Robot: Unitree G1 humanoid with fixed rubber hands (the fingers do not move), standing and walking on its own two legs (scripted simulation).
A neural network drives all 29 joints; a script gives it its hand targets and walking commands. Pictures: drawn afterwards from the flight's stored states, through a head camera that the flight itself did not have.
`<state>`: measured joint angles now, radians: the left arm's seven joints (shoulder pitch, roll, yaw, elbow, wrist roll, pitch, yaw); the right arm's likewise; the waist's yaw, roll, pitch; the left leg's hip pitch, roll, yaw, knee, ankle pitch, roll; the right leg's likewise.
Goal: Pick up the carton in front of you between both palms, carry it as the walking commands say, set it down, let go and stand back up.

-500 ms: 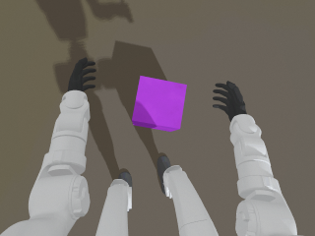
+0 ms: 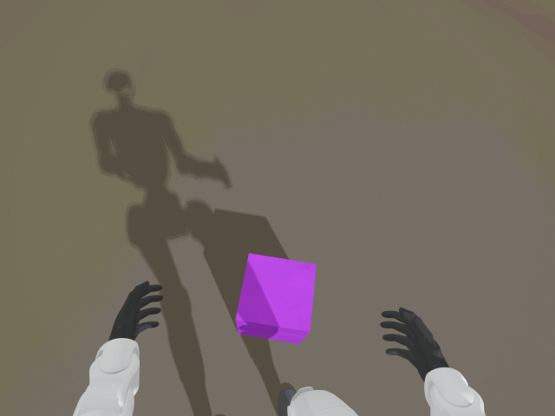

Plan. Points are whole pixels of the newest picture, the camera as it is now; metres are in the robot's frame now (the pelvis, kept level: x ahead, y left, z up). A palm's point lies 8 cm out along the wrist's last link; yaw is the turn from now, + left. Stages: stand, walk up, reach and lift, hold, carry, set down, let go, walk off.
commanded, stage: let go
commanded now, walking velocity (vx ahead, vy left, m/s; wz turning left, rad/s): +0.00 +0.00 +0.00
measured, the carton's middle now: (275, 301) +0.41 -0.07 -0.64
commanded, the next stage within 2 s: stand in 0.66 s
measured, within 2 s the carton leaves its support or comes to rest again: neither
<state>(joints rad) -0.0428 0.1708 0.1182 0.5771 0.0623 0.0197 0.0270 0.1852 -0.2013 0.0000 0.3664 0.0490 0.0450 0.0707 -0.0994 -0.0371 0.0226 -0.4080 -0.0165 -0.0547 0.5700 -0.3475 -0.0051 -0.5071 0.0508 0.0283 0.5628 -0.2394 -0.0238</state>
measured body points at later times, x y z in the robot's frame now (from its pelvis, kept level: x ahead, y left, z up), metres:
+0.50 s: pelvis +0.00 +0.03 +0.01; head +0.01 +0.03 +0.46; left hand +0.17 +0.26 -0.07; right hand +0.18 -0.21 -0.06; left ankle -0.05 +0.13 -0.73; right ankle +0.02 -0.10 -0.73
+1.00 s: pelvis +0.02 +0.00 +0.01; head +0.03 -0.02 +0.45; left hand +0.14 +0.31 -0.07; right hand +0.17 -0.28 -0.10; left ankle -0.05 +0.13 -0.73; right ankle +0.02 -0.10 -0.73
